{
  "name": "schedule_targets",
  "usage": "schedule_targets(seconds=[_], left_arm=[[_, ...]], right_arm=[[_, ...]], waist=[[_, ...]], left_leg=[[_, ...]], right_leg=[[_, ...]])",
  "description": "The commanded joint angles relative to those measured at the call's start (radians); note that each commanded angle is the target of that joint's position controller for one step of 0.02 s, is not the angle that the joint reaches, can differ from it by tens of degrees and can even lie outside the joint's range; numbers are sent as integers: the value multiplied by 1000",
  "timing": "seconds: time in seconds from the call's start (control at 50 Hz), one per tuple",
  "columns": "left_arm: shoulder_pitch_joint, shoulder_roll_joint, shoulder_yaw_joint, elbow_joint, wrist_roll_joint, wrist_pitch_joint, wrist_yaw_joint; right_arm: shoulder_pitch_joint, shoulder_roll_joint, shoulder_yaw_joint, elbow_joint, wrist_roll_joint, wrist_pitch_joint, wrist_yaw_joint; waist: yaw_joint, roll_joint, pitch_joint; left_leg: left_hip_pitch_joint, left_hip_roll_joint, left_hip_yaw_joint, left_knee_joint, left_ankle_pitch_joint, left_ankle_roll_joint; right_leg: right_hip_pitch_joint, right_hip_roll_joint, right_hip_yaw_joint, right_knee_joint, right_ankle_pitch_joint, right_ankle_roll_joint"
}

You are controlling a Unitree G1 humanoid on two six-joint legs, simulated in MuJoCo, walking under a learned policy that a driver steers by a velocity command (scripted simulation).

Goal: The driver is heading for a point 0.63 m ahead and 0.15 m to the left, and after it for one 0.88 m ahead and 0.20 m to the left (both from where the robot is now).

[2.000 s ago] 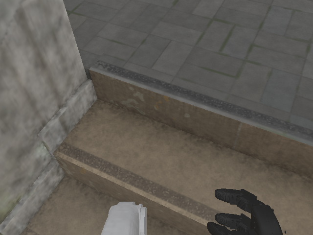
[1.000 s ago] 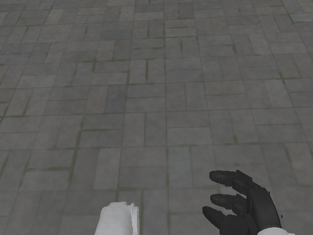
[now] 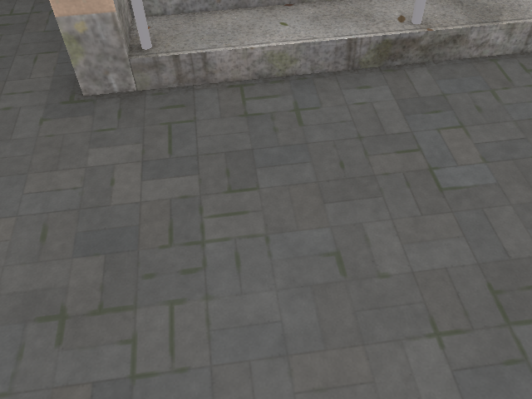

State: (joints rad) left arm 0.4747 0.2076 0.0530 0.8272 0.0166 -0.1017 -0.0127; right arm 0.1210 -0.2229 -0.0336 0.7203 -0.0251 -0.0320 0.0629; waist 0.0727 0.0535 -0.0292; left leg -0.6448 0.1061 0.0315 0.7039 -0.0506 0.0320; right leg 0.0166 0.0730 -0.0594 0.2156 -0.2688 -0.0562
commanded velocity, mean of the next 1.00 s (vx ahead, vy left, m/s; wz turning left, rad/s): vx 0.45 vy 0.00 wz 0.15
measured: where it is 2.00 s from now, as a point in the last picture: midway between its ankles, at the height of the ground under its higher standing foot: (297, 365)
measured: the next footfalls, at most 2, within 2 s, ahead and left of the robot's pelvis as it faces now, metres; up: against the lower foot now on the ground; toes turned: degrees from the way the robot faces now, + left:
left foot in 0.12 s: +0.25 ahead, +0.12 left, +0.00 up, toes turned +4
right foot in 0.64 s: +0.55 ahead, -0.08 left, +0.00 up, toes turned -2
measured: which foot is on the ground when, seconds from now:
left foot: up 0.00-0.10, down 0.12-0.66, up 0.68-1.00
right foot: down 0.00-0.14, up 0.16-0.62, down 0.64-1.00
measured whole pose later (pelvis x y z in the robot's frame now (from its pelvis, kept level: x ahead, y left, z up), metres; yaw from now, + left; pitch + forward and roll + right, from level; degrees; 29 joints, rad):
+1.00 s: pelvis +0.54 +0.01 +0.00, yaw +11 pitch +0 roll -1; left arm 0.33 0.21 0.04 0.87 0.01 -0.08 0.02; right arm 0.20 -0.24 -0.06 0.79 -0.03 0.00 0.03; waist 0.01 0.04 0.06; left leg -0.61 0.05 0.04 0.80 -0.10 0.03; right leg -0.09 0.00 -0.23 0.33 -0.25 -0.04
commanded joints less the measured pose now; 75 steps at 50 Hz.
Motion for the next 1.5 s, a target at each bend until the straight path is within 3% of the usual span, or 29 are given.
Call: schedule_targets(seconds=[0.02, 0.06, 0.1, 0.12, 0.14, 0.16, 0.18, 0.2, 0.28, 0.36, 0.44, 0.58, 0.64, 0.66, 0.68, 0.7, 0.72, 0.78, 0.86, 0.98, 1.08, 1.1, 1.12, 1.14, 1.16, 1.18, 1.22, 1.26, 1.5], left_arm=[[-6, 168, 42, -43, 4, -9, 9], [-25, 182, 46, -37, 7, -7, 15], [-30, 186, 43, -26, 7, 3, 19], [-17, 158, 28, -37, 14, 7, 22], [74, 66, 5, -82, -24, 9, 16], [41, 118, 17, -69, 4, 10, 22], [-47, 140, 23, -86, 5, 14, 18], [-94, 134, 17, -90, 4, 10, 12], [-61, 88, 5, -64, 35, 56, -16], [-206, 82, 2, -103, 30, 71, -21], [-362, 52, -14, -147, 18, 59, -22], [-470, 76, -7, -185, 12, 45, -20], [-159, 125, 20, -90, 30, 18, 5], [22, 212, 44, -63, 54, 7, 23], [44, 310, 65, -57, 57, 11, 23], [-47, 230, 47, -79, 28, 24, 22], [-138, 164, 27, -80, 21, 25, 22], [-198, 90, 5, -59, 5, 7, 24], [-177, 112, 8, -35, -5, -12, 30], [-185, 136, 14, -17, -6, 14, 41], [-187, 180, 37, -7, -10, 45, 51], [-196, 184, 39, -8, -12, 56, 51], [-155, 185, 41, -9, -5, 65, 46], [-106, 104, 24, -54, 10, 76, 39], [-81, 100, 16, -77, 1, 99, 38], [-126, 119, 16, -70, 8, 109, 38], [-251, 121, 17, -90, 7, 107, 42], [-219, 128, 19, -83, 23, 126, 41], [-297, 126, 13, -126, 0, 142, 48]], right_arm=[[-94, -72, -17, -91, 1, -10, 4], [-61, -87, -24, -87, -5, -16, -6], [137, -105, -42, -28, -15, -25, -25], [316, -150, -56, 16, -33, -40, -39], [403, -290, -88, 18, -50, -48, -50], [346, -248, -80, 5, -9, -35, -48], [250, -204, -68, -6, 2, -30, -52], [195, -141, -50, -11, 4, -34, -50], [196, -94, -32, 29, 10, -59, -43], [260, -117, -36, 72, 17, -68, -40], [323, -123, -37, 101, 20, -69, -44], [386, -147, -40, 150, 9, -55, -64], [339, -164, -41, 149, 9, -53, -69], [331, -116, -26, 116, 19, -57, -69], [457, -23, -9, 91, 58, -55, -64], [393, -127, -35, 115, 25, -45, -73], [321, -127, -40, 98, 23, -43, -67], [304, -83, -38, 106, -1, -10, -50], [280, -48, -41, 92, -5, 26, -44], [105, -27, -21, 19, -5, 30, -21], [135, -76, -42, -9, -20, 25, -24], [200, -82, -49, 6, -25, 15, -30], [278, -140, -66, 22, -30, -1, -44], [282, -259, -94, 7, -18, -7, -58], [318, -303, -111, -4, 32, 9, -59], [274, -264, -105, -24, 39, 26, -63], [165, -163, -73, -28, 23, 49, -77], [121, -129, -63, -38, 20, 52, -78], [149, -197, -93, -47, 2, 68, -60]], waist=[[-23, -128, 111], [-49, -128, 93], [-130, -91, -14], [-200, -29, -127], [-173, 246, -260], [-162, 219, -285], [-129, 100, -132], [-108, 5, -67], [-39, 17, 15], [-53, -2, 87], [-96, -1, 96], [-118, 9, 132], [25, -31, -34], [87, -142, -177], [22, -386, -304], [11, -184, -236], [-22, -115, -99], [-84, -144, 21], [-120, -144, 16], [-83, -167, 35], [-94, -157, 9], [-127, -114, -24], [-157, 8, -85], [-99, 210, -133], [-124, 237, -292], [-128, 80, -243], [-95, -17, -36], [-60, 9, -36], [-107, 57, -25]], left_leg=[[73, -27, 26, -88, 19, 35], [143, -59, 37, -119, -45, 68], [382, -136, 86, -196, -102, 105], [620, -36, -36, -195, -163, 145], [896, 267, -532, -300, -335, 272], [890, 296, -773, -458, -355, 279], [767, 263, -598, -449, -370, 257], [646, 219, -465, -462, -300, 232], [444, 104, -233, -551, -109, 182], [458, 89, -150, -609, -53, 196], [520, 78, -91, -601, 56, 177], [660, 117, -88, -490, 278, 150], [582, 48, -47, -122, 488, 111], [400, -9, -15, 177, 212, 91], [72, -194, 16, 527, -461, 62], [9, -137, -108, 598, -432, 82], [0, -92, -111, 572, -334, 84], [94, -34, -82, 475, -256, 40], [75, -52, -46, 431, -202, -1], [160, -61, 40, 47, 11, 4], [244, -105, 66, -77, -130, 67], [325, -133, 74, -157, -89, 88], [464, -95, -17, -233, 189, 121], [634, 172, -353, -178, 784, 224], [752, 280, -620, -270, 728, 398], [697, 262, -571, -325, 446, 386], [491, 146, -440, -391, 175, 291], [404, 73, -361, -409, 151, 234], [382, 14, -504, -478, -343, 181]], right_leg=[[-82, -274, 122, -54, 400, -121], [-38, -288, 114, 27, 552, -103], [-32, -240, 54, 300, 781, -77], [-164, -200, 32, 547, 607, -58], [-507, -29, -28, 962, 130, -1], [-647, 14, 109, 1092, -225, -9], [-707, -51, 135, 1132, -145, -15], [-679, -93, 127, 1074, -64, -17], [-563, -147, 88, 946, 16, 7], [-681, -185, 71, 772, 153, 38], [-673, -179, 34, 544, 272, 43], [-595, -123, 2, 361, 193, -5], [-172, -62, -5, 271, 129, -58], [77, -280, 229, 252, 14, -103], [298, -549, 709, 106, -82, -217], [198, -506, 728, 53, -149, -183], [63, -465, 542, 42, -129, -148], [-143, -361, 210, 7, 343, -87], [-160, -343, 16, 37, 774, -99], [-166, -305, -150, 70, 716, -90], [-84, -358, -148, 288, 757, -61], [-93, -333, -168, 430, 723, -37], [-163, -273, -188, 654, 531, 16], [-419, -127, -197, 954, -257, 67], [-568, -19, -1, 1136, -448, 85], [-614, -76, 75, 1161, -391, 84], [-636, -122, 92, 1041, -225, 78], [-547, -118, 87, 962, -157, 77], [-494, -57, 119, 635, -129, 81]])
Velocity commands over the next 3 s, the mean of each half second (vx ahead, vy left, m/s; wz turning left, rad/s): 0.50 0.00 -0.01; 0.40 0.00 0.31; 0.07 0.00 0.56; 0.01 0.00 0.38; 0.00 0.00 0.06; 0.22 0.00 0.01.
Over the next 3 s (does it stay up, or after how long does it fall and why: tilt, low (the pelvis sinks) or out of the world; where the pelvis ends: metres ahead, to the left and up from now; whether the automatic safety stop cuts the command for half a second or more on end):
stays up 0.71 0.06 0.01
